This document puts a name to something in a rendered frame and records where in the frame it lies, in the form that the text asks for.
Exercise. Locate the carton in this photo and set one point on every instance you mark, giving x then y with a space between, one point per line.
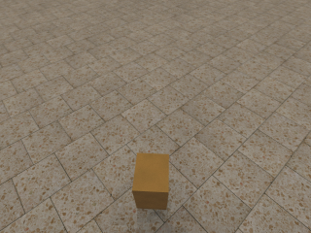
151 181

